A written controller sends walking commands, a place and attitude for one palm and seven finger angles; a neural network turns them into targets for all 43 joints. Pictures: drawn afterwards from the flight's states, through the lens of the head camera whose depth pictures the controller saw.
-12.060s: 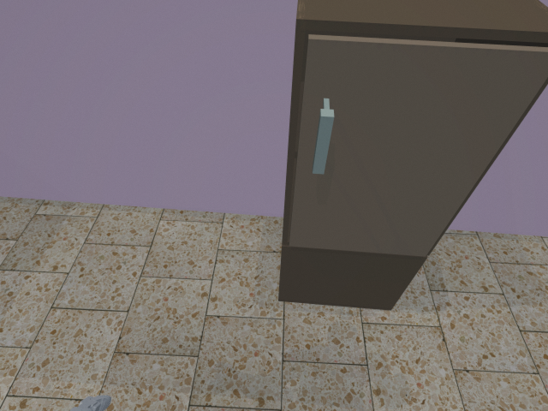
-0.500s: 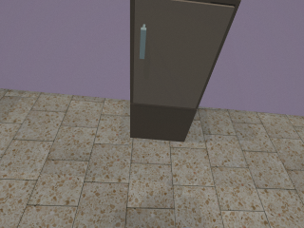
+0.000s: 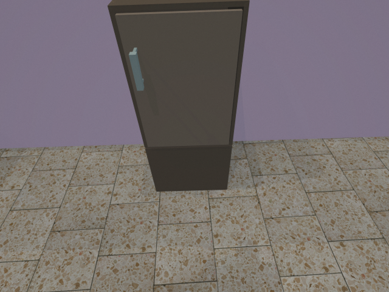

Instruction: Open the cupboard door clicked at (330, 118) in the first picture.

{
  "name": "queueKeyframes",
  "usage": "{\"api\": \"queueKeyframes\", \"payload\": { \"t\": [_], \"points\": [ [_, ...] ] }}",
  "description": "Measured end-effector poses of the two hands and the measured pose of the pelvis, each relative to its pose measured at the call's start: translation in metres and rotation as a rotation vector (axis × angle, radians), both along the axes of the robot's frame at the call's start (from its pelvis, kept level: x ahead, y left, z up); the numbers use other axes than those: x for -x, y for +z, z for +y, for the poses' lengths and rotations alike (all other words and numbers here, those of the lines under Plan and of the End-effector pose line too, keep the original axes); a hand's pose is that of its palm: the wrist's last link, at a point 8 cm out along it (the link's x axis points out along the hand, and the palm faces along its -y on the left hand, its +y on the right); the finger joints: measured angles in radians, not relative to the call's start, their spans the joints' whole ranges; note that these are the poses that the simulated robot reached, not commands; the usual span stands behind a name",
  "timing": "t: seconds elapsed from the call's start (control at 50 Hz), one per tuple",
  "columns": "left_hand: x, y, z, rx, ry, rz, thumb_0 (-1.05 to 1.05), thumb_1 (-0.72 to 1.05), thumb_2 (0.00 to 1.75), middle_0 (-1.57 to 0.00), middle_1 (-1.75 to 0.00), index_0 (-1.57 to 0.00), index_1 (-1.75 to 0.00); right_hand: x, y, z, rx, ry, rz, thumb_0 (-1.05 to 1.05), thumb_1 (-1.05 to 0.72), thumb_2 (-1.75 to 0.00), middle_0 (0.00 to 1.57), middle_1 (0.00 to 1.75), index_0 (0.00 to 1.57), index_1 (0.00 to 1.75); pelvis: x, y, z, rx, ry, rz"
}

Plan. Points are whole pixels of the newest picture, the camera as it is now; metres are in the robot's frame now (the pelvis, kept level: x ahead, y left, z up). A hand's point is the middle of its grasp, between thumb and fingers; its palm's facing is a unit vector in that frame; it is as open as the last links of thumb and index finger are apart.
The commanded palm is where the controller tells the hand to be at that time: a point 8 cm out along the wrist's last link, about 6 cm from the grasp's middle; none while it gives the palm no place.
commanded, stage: take the last steps up to it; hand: left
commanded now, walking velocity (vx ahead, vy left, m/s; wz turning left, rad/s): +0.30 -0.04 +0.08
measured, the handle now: (137, 69) +0.81 +0.20 +0.08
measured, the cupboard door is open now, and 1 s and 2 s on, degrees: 0 0 0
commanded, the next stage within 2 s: come to a stop and stand still in 0.54 s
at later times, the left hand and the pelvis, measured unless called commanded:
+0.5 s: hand out of the picture -0.04 +0.01 -0.13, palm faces +0.24 -0.96 -0.17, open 7.4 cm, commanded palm none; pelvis +0.16 -0.06 -0.01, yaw +2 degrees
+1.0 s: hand (160, 205) +0.41 +0.12 -0.17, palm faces +0.10 -0.96 -0.28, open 7.3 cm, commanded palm none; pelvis +0.34 -0.10 +0.00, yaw +5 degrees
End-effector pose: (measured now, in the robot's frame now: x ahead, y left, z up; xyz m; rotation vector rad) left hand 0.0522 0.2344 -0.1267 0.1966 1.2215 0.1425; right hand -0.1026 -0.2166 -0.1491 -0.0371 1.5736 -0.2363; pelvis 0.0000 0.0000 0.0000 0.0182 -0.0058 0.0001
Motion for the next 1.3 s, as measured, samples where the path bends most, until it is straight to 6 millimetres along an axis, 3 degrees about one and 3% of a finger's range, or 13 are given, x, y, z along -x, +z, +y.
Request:
{"api": "queueKeyframes", "payload": {
  "t": [0.08, 0.24, 0.38, 0.5, 0.58, 0.64, 0.76, 0.84, 0.9, 0.98, 1.04, 1.1, 1.3],
  "points": [
    [0.023, 0.003, -0.030, -0.003, 0.087, 0.045, 0.00, 0.92, 0.90, -0.20, -0.30, -0.20, -0.30, -0.048, -0.002, -0.035, -0.007, 0.055, -0.044, 0.00, -0.91, -0.89, 0.20, 0.30, 0.19, 0.30, -0.018, 0.005, -0.024, 0.000, 0.021, -0.008],
    [0.081, 0.008, -0.094, 0.040, 0.200, 0.266, 0.00, 0.92, 0.90, -0.20, -0.30, -0.20, -0.30, -0.185, 0.000, -0.075, 0.004, 0.146, -0.237, 0.00, -0.92, -0.90, 0.20, 0.30, 0.19, 0.30, -0.064, 0.009, -0.053, -0.011, 0.046, -0.013],
    [0.108, 0.015, -0.149, 0.098, 0.300, 0.451, 0.00, 0.91, 0.90, -0.20, -0.30, -0.20, -0.30, -0.297, -0.006, -0.065, -0.034, 0.232, -0.319, 0.00, -0.92, -0.90, 0.20, 0.30, 0.19, 0.30, -0.113, 0.002, -0.064, -0.015, 0.048, 0.001],
    [0.097, 0.025, -0.172, 0.124, 0.355, 0.583, 0.00, 0.91, 0.90, -0.20, -0.30, -0.20, -0.30, -0.391, -0.011, -0.035, -0.093, 0.294, -0.393, 0.00, -0.92, -0.90, 0.20, 0.30, 0.19, 0.30, -0.161, -0.007, -0.064, -0.022, 0.041, 0.026],
    [0.065, 0.027, -0.168, 0.127, 0.375, 0.623, 0.00, 0.91, 0.90, -0.20, -0.30, -0.20, -0.30, -0.443, -0.012, -0.014, -0.112, 0.312, -0.428, 0.00, -0.92, -0.90, 0.20, 0.30, 0.19, 0.30, -0.204, -0.010, -0.058, -0.010, 0.061, 0.025],
    [0.024, 0.016, -0.150, 0.125, 0.351, 0.610, 0.00, 0.90, 0.90, -0.20, -0.30, -0.20, -0.30, -0.463, -0.012, -0.011, -0.096, 0.273, -0.452, 0.00, -0.91, -0.89, 0.20, 0.30, 0.19, 0.30, -0.237, -0.014, -0.054, 0.012, 0.054, 0.026],
    [-0.124, -0.012, -0.101, 0.067, 0.245, 0.356, 0.00, 0.91, 0.90, -0.20, -0.30, -0.20, -0.30, -0.483, 0.007, -0.054, 0.043, 0.236, -0.423, -0.04, -0.94, -0.89, 0.20, 0.30, 0.20, 0.30, -0.280, -0.004, -0.055, -0.004, 0.052, 0.021],
    [-0.227, -0.018, -0.084, 0.034, 0.186, 0.153, 0.00, 0.91, 0.90, -0.19, -0.30, -0.20, -0.30, -0.484, 0.015, -0.078, 0.086, 0.262, -0.312, -0.03, -0.94, -0.89, 0.20, 0.30, 0.19, 0.30, -0.300, 0.001, -0.065, 0.012, 0.070, 0.017],
    [-0.283, -0.016, -0.074, -0.002, 0.149, 0.065, 0.00, 0.93, 0.90, -0.19, -0.30, -0.20, -0.30, -0.485, 0.016, -0.092, 0.091, 0.253, -0.252, -0.02, -0.93, -0.89, 0.20, 0.30, 0.19, 0.30, -0.313, 0.002, -0.076, 0.024, 0.079, 0.009],
    [-0.337, -0.009, -0.072, -0.044, 0.105, -0.003, 0.00, 0.93, 0.90, -0.19, -0.30, -0.20, -0.30, -0.491, 0.007, -0.111, 0.079, 0.230, -0.207, -0.01, -0.92, -0.89, 0.20, 0.30, 0.19, 0.30, -0.331, -0.001, -0.092, 0.029, 0.082, 0.006],
    [-0.363, -0.008, -0.075, -0.081, 0.072, -0.044, 0.00, 0.92, 0.90, -0.20, -0.30, -0.20, -0.30, -0.500, -0.009, -0.127, 0.060, 0.213, -0.195, 0.00, -0.91, -0.89, 0.20, 0.30, 0.20, 0.30, -0.345, -0.013, -0.104, 0.014, 0.080, 0.008],
    [-0.369, -0.004, -0.081, -0.104, 0.062, -0.049, 0.00, 0.92, 0.90, -0.20, -0.30, -0.20, -0.30, -0.509, -0.017, -0.138, 0.060, 0.203, -0.198, 0.00, -0.91, -0.89, 0.20, 0.30, 0.19, 0.30, -0.347, -0.015, -0.109, 0.005, 0.087, 0.000],
    [-0.321, 0.007, -0.076, -0.110, 0.101, 0.030, 0.00, 0.90, 0.90, -0.20, -0.30, -0.20, -0.30, -0.532, -0.008, -0.130, 0.037, 0.256, -0.266, 0.00, -0.91, -0.89, 0.20, 0.30, 0.19, 0.30, -0.329, -0.004, -0.097, -0.030, 0.092, 0.014]
  ]
}}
